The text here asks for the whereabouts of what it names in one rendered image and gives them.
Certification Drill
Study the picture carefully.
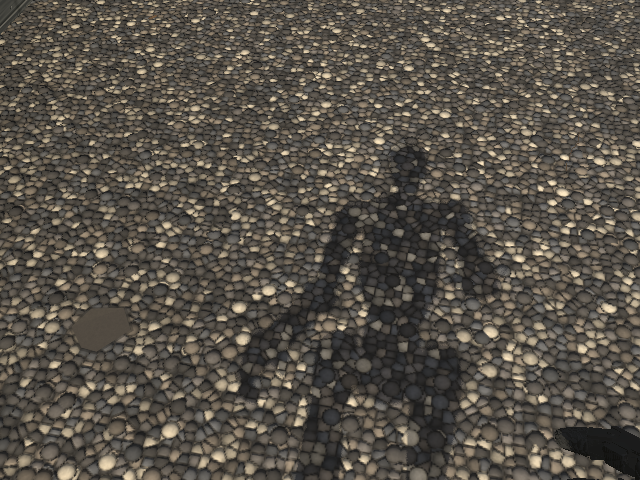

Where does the right robot hand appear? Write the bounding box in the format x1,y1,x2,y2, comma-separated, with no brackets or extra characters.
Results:
555,426,640,480

